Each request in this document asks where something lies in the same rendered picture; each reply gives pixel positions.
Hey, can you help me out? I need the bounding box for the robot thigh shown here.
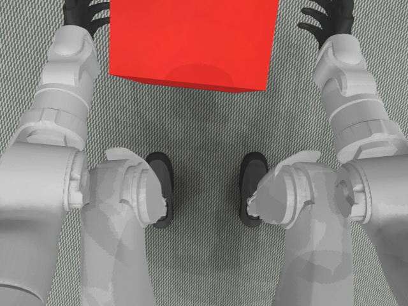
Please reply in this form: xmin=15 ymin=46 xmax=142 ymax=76
xmin=80 ymin=159 xmax=157 ymax=306
xmin=269 ymin=162 xmax=354 ymax=306

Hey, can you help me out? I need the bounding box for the right robot thigh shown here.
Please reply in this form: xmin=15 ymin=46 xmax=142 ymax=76
xmin=269 ymin=162 xmax=354 ymax=306

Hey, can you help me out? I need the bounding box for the carton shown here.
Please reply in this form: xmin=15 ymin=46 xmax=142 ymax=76
xmin=109 ymin=0 xmax=279 ymax=93

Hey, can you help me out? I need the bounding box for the robot left hand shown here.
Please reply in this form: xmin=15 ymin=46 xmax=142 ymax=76
xmin=62 ymin=0 xmax=110 ymax=40

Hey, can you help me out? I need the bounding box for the left robot thigh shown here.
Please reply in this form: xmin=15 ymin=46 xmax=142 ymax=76
xmin=80 ymin=159 xmax=157 ymax=306

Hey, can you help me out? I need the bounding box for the robot left upper arm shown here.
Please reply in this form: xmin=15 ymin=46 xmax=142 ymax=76
xmin=0 ymin=142 xmax=90 ymax=306

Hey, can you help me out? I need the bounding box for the robot right upper arm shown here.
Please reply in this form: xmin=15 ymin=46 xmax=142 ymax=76
xmin=335 ymin=154 xmax=408 ymax=306

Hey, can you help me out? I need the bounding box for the left robot forearm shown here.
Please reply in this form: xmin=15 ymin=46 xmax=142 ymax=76
xmin=0 ymin=25 xmax=100 ymax=168

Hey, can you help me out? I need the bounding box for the right robot forearm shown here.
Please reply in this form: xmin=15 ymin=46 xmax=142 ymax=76
xmin=312 ymin=34 xmax=408 ymax=164

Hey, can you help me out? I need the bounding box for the robot right hand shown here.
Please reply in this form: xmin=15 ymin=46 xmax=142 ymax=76
xmin=297 ymin=0 xmax=354 ymax=50

